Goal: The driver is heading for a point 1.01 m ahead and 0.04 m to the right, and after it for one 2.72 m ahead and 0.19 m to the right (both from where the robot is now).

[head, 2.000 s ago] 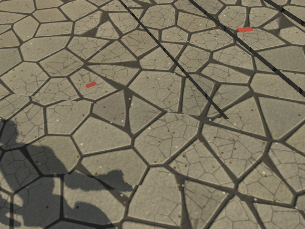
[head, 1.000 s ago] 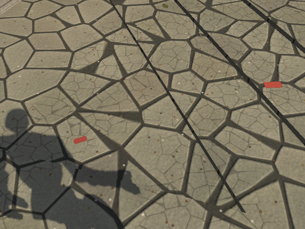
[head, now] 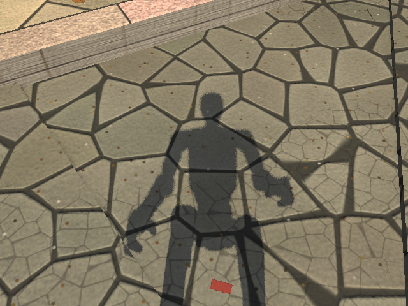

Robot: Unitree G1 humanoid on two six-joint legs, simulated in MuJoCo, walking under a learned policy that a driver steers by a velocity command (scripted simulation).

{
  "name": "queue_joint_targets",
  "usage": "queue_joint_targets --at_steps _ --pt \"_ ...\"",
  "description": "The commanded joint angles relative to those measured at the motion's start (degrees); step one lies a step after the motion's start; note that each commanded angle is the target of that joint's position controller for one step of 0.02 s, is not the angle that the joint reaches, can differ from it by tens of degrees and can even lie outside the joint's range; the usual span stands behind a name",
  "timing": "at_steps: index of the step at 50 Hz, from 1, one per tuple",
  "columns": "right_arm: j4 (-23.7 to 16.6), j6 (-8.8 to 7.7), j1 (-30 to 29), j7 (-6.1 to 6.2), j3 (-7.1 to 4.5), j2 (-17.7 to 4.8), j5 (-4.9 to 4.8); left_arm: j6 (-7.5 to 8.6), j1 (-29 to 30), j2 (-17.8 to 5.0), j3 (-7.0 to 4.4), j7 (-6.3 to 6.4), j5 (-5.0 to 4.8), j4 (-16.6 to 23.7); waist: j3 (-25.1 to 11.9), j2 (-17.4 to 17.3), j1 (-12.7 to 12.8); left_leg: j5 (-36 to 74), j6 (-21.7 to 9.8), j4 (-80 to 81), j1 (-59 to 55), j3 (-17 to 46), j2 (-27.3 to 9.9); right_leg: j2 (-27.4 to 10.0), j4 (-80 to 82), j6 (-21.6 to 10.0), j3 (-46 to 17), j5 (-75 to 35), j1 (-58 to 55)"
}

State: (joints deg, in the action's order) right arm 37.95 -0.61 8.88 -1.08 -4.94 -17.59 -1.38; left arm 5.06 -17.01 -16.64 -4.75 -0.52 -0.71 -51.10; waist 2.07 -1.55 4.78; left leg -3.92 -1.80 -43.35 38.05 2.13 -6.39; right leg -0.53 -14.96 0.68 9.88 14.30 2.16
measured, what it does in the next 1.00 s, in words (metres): goes down: left foot, then right foot 0.03 m lower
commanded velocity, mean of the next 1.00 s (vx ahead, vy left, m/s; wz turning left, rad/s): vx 0.21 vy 0.00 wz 0.20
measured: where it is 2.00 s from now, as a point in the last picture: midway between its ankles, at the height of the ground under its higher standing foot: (181, 241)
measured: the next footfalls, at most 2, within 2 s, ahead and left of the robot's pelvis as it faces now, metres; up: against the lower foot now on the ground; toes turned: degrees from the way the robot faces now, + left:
left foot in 0.12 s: +0.23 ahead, +0.15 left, +0.00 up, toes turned +8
right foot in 0.60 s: +0.45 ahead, -0.02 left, -0.03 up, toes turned +10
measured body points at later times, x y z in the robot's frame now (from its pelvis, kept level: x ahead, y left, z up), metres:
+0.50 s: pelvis +0.24 +0.07 +0.00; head +0.27 +0.09 +0.45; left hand +0.36 +0.35 -0.12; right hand +0.38 -0.20 -0.11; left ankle +0.19 +0.14 -0.74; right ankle +0.42 -0.05 -0.71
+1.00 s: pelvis +0.35 +0.07 -0.04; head +0.37 +0.08 +0.41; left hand +0.42 +0.33 -0.17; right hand +0.44 -0.18 -0.17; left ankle +0.29 +0.21 -0.74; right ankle +0.41 -0.03 -0.78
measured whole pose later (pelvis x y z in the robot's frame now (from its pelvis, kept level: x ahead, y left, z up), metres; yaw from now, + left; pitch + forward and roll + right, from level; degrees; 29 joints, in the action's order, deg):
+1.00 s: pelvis +0.35 +0.07 -0.04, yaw +9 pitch +1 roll +2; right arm 51.8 0.9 16.1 2.9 -2.5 -12.7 0.7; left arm -0.1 -9.3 -12.2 -0.9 -0.4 0.6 -51.6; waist 0.1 2.5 -1.2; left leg -26.7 2.4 -43.7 18.4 0.6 -0.3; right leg -1.0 -28.1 -0.5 -1.6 10.5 18.9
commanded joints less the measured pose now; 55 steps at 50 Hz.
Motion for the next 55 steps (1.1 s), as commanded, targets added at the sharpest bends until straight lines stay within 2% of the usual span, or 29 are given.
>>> queue_joint_targets --at_steps 1,4,5,6,7,8,9,10,11,12,14,18,23,27,29,30,31,32,33,34,36,39,41,42,43,44,46,49,55 --pt "-5.71 -0.83 -5.5 -1.19 0.35 -1.44 -0.15 0.24 2.92 -10.34 -2.26 0.07 -0.92 3.5 0.5 5.49 -0.58 1.57 -0.98 5.83 -3.24 -2.7 1.23 -14.84 6.08 -8.59 -4.45 -13.79 -0.28" --pt "-6.57 -0.42 -4.02 -1.39 -0.65 -4.09 0.5 -0.68 3.36 -12.68 -2.86 0.03 -1.89 3.1 -0.52 6.36 -3.44 -6.14 -4.01 8.81 -9.08 -5.9 4.49 -15.74 -1.6 -7.01 -1.47 -28.53 -3.52" --pt "-5.15 -0.28 1.63 -1.25 -1.75 -5.97 0.58 -1.04 4.42 -12.91 -2.82 0.13 -2.16 3.3 -3.71 5.68 -7.23 -4.97 -5.73 11.95 -17.96 -7.94 7.05 -14.25 -10.27 -5.68 1.24 -37.52 -2.2" --pt "-1.98 -0.03 11.43 -0.58 -3.67 -9.58 0.42 -1.11 2.6 -10.85 -1.95 0.29 -1.39 3.1 -9.07 3.24 -11.29 -4.17 -7.99 12.6 -33.96 -6.96 9.1 -11.84 -22.79 -3.96 2.68 -37.72 4.95" --pt "-0.92 0.24 18.82 0.57 -5.16 -15.39 -0.02 -0.85 0.93 -6.36 -0.08 0.18 1.5 5.04 -14.67 -7.99 -12.55 -7.02 -13.83 13.71 -52.52 13.89 -4.01 -7.55 -43.66 -0.64 3.63 -10.76 24.18" --pt "-2.68 -0.66 16.5 0.14 -4.41 -17.22 -0.4 0.82 0.31 -3.85 1.26 -0.26 1.55 7.52 -22.47 -15.39 -8.9 -18.14 -22.07 24.53 -60.26 42.08 -13.44 1.52 -57.17 0.72 -7.5 20.29 39.12" --pt "-2.6 -1.46 15.76 -0.38 -2.68 -11.77 -0.02 2.03 4.51 -9.77 -0.17 -0.94 -1.13 7.4 -18.9 -7.43 -11.43 -19.89 -18.93 27.46 -57.44 36.82 -12.6 -1.89 -58.99 -0.29 -13.01 16.32 44.1" --pt "-2.69 -2.07 12.82 -0.42 -1.92 -10.11 0.64 2.58 7.01 -9.92 -0.09 -1.12 -2.1 8.13 -12.11 -6.64 -10.11 -10.17 -16.86 26.73 -50.45 28.46 -11.01 -3.96 -56.2 -1.25 -11.94 12.03 44.52" --pt "-3.04 -2.31 8.83 -0.37 -1.38 -8.73 1.05 2.44 7.1 -9.06 0.04 -0.59 -0.9 7.16 -8.69 -2.33 -7.86 2.96 -14.93 25.51 -42.92 21.63 -8.98 -6.29 -52.69 -0.82 -11.77 8.73 41.23" --pt "-3.54 -2.41 5.57 -0.23 -0.68 -6.72 1.48 1.83 6.32 -9.42 -0.29 -0.21 0.36 6.23 -7.3 -2.03 -5.9 15.57 -13.87 25.15 -37.03 16.52 -7.3 -7.62 -49.23 -0.12 -12.21 7.31 36.88" --pt "-3.83 -3.0 3.09 -0.06 -0.5 -6.66 2.14 0.25 2.93 -8.15 -0.23 -0.25 0.74 4.65 -7.97 -1.6 -3.28 27.89 -14.04 26.46 -30.18 11.47 -5.93 -7.13 -46.84 1.16 -11.73 4.1 29.72" --pt "-1.46 -3.14 3.18 1.53 -0.46 -7.16 1.66 -0.99 5.13 -5.51 0.34 0.18 1.2 5.24 -6.31 -1.03 -2.67 31.03 -12.66 27.89 -27.01 4.11 -3.17 -5.46 -35.64 3.0 -11.73 -8.32 28.82" --pt "1.87 -2.17 5.62 2.79 -0.12 -6.68 1.77 -0.36 11.18 -4.36 1.19 -1.32 1.18 6.59 -5.59 -1.51 -5.95 21.77 -10.4 25.31 -27.67 2.34 -1.91 -3.29 -18.61 2.08 -12.63 -24.99 24.03" --pt "4.18 -1.58 7.46 2.81 0.25 -5.58 1.7 -0.39 13.11 -5.47 1.05 -2.44 1.83 7.34 -3.95 -1.69 -7.3 17.34 -10.55 17.1 -30.61 6.72 -3.93 -2.59 -13.57 0.18 -13.73 -19.58 25.66" --pt "5.0 -1.26 7.66 2.84 0.34 -5.38 1.71 -0.19 11.41 -5.41 0.96 -2.51 1.81 6.78 -3.75 -1.51 -6.19 16.61 -9.4 10.97 -30.73 8.09 -3.24 -1.78 -9.5 -1.14 -12.7 -17.88 23.04" --pt "5.26 -1.16 7.96 2.74 0.58 -4.7 1.68 0.13 8.67 -5.45 0.85 -2.37 1.77 5.52 -4.67 -0.03 -5.04 13.76 -7.81 5.98 -29.58 6.75 -0.57 -1.37 -5.23 -1.99 -11.2 -26.47 17.88" --pt "5.08 -1.62 9.32 2.58 1.08 -3.02 2.36 0.46 6.22 -7.79 0.42 -1.95 2.22 4.6 -7.44 3.1 -5.39 5.4 -5.31 -1.31 -24.16 4.45 3.8 -5.26 -9.14 -3.51 -14.07 -50.32 8.93" --pt "5.79 -2.39 15.02 2.15 2.05 -0.72 2.58 0.55 3.38 -9.6 0.44 -1.45 3.19 4.53 -14.64 11.7 -6.24 -17.39 -1.11 -13.66 -13.42 2.63 8.32 -14.9 -15.56 -11.22 -22.08 -72.21 -7.01" --pt "7.42 -2.2 17.64 1.88 2.36 -1.16 2.04 -0.39 1.33 -3.85 1.94 -1.16 2.39 4.04 -21.3 14.24 -4.35 -41.33 2.32 -22.78 -9.33 2.98 8.73 -20.97 -16.04 -17.68 -28.82 -73.8 -12.45" --pt "7.01 -1.25 16.55 1.8 1.8 -3.89 0.84 -1.48 1.35 -2.32 2.6 -1.39 0.98 3.3 -21.09 10.55 -4.22 -41.85 3.76 -23.57 -7.32 5.01 6.2 -21.72 -14.04 -19.12 -32.23 -57.18 -10.29" --pt "6.0 2.12 9.36 2.95 1.09 -4.7 -0.13 -3.38 7.76 -3.27 2.68 -1.28 1.19 4.4 -11.4 6.91 -4.7 -34.58 5.4 -21.22 -5.01 3.58 3.51 -19.89 -6.43 -16.78 -34.58 -24.95 2.42" --pt "6.93 4.05 9.2 4.12 1.25 -2.72 1.68 -4.36 14.32 -4.97 2.37 -0.52 2.79 5.78 -6.21 10.93 -7.05 -26.87 4.8 -9.39 -15.2 0.94 2.93 -13.41 -1.68 -10.98 -26.67 -8.23 17.96" --pt "10.11 3.38 13.53 4.04 1.5 -0.53 2.19 -4.54 13.09 -3.98 2.51 -0.18 2.25 4.43 -7.63 10.98 -8.71 -14.44 3.2 1.44 -24.51 -2.3 4.98 -9.5 -2.68 -8.01 -20.51 -5.49 21.14" --pt "10.66 3.28 13.57 3.82 1.26 -1.3 2.68 -4.41 10.12 -3.19 2.68 -0.13 1.76 3.14 -7.24 9.57 -8.17 -9.78 1.94 4.63 -25.89 -1.59 4.89 -8.0 -3.1 -6.11 -18.87 -0.47 21.46" --pt "9.69 3.22 10.68 3.79 0.83 -3.72 2.69 -4.31 9.13 -2.76 2.8 -0.16 1.24 3.38 -4.91 5.08 -6.01 -10.71 0.03 8.61 -22.22 2.21 2.94 -5.36 -3.27 -3.42 -16.92 8.81 20.07" --pt "9.88 2.89 7.67 3.9 0.75 -3.49 2.51 -4.3 8.99 -3.26 2.44 -0.24 1.2 3.58 -2.99 1.07 -4.26 -15.65 -1.23 7.79 -17.47 2.11 3.43 -3.47 -4.95 -1.78 -14.65 8.41 17.12" --pt "10.46 1.79 7.03 4.1 1.32 -0.46 2.4 -4.16 9.38 -2.35 2.54 0.02 1.55 3.03 -4.35 2.37 -5.29 -12.92 -0.05 7.29 -18.15 1.35 3.8 -4.04 -7.31 -2.27 -15.01 -0.84 13.95" --pt "11.83 0.21 8.25 4.13 1.19 -0.78 2.02 -4.66 7.62 -1.65 2.34 0.55 1.19 2.01 -5.79 1.94 -5.5 -7.87 0.52 6.11 -18.11 1.12 3.96 -3.51 -10.84 -3.65 -13.68 -14.55 10.58" --pt "13.48 0.02 8.68 4.51 1.27 -0.51 1.58 -6.13 7.11 -1.39 1.85 1.04 1.12 1.09 -4.22 1.84 -5.76 -7.6 0.15 6.15 -16.38 0.81 3.86 -2.69 -11.83 -3.44 -12.95 -16.05 9.25"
